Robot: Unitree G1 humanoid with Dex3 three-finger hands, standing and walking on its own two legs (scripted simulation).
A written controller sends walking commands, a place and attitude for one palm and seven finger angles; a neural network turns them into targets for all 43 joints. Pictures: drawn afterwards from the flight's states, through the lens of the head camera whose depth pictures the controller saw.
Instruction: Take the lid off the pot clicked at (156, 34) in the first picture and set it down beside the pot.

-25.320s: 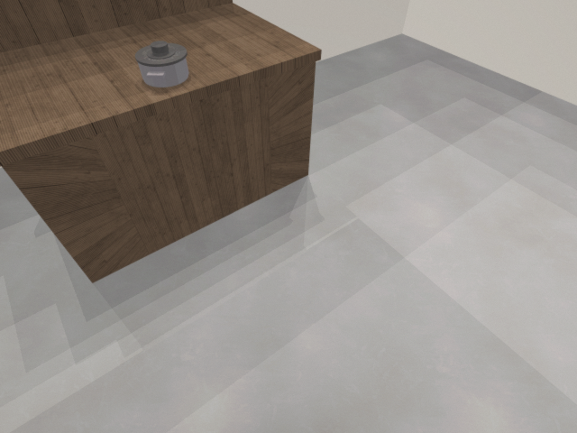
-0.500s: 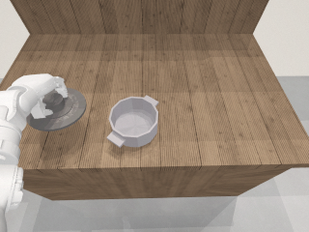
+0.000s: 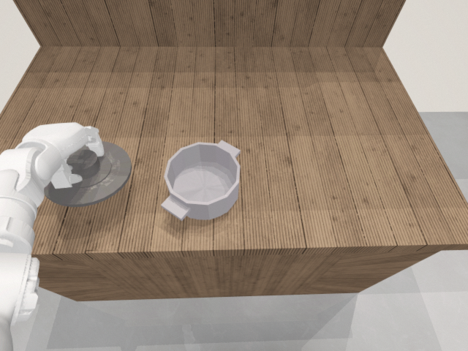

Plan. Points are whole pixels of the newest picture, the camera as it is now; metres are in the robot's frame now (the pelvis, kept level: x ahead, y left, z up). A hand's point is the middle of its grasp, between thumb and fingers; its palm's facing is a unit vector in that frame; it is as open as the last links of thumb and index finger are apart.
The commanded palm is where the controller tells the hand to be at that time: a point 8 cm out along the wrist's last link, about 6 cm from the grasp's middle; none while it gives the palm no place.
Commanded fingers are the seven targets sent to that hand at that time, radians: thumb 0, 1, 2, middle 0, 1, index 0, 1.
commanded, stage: lower the lid onto the table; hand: left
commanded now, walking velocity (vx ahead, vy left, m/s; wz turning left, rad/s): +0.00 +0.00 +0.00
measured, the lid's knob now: (83, 162) +0.45 +0.29 +0.02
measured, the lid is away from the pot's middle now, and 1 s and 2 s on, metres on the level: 0.23 0.22 0.23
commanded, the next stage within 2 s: open the fingers wide in 0.82 s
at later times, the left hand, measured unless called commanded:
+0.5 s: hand (81, 176) +0.43 +0.29 +0.01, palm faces -0.46 -0.06 -0.88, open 8.7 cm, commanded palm +0.45 +0.29 +0.07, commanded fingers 0.00 0.47 1.14 -1.00 -1.11 -0.78 -1.00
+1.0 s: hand (87, 183) +0.43 +0.29 -0.02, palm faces -0.46 -0.06 -0.89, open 8.8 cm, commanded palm +0.45 +0.28 +0.04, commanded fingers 0.00 0.41 1.07 -0.92 -1.08 -0.72 -0.99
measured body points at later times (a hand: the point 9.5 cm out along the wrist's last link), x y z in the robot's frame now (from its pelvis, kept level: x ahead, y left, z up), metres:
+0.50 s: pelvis -0.01 +0.00 -0.01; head +0.09 +0.01 +0.43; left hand +0.45 +0.29 +0.06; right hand +0.01 -0.28 -0.13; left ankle -0.03 +0.06 -0.73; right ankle +0.00 -0.15 -0.73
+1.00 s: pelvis -0.01 +0.00 -0.02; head +0.10 +0.01 +0.42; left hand +0.45 +0.29 +0.03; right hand -0.01 -0.28 -0.14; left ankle -0.03 +0.06 -0.73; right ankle +0.00 -0.15 -0.73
